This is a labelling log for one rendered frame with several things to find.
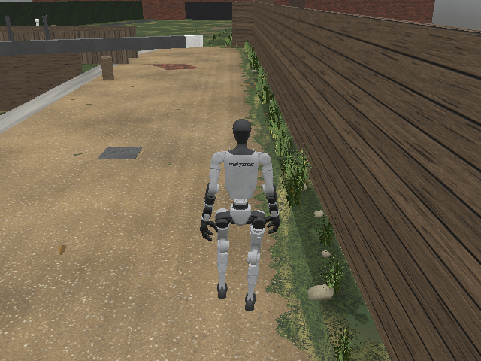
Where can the robot right upper arm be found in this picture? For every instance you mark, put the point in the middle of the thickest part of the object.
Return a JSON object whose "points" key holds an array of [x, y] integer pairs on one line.
{"points": [[267, 172]]}

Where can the right robot foot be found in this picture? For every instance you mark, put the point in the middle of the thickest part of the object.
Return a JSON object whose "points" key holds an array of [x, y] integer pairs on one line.
{"points": [[250, 304]]}

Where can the robot left forearm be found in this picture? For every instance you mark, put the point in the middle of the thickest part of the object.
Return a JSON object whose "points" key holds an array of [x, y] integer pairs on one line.
{"points": [[208, 205]]}

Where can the robot right forearm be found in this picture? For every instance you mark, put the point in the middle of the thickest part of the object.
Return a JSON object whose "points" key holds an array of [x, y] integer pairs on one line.
{"points": [[272, 203]]}

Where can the left robot foot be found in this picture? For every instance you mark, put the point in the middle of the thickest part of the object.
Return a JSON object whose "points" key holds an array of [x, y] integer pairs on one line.
{"points": [[222, 292]]}

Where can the left robot hand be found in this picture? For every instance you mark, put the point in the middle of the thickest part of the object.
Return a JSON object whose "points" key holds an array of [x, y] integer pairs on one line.
{"points": [[204, 230]]}

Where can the right robot hand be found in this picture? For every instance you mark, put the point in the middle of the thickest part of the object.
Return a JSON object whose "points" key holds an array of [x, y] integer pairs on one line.
{"points": [[275, 222]]}

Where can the robot left upper arm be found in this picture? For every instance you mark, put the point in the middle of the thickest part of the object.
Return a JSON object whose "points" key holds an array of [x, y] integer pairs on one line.
{"points": [[217, 159]]}

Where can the robot foot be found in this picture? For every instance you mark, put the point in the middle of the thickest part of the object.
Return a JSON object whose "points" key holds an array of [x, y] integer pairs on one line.
{"points": [[250, 304], [222, 292]]}

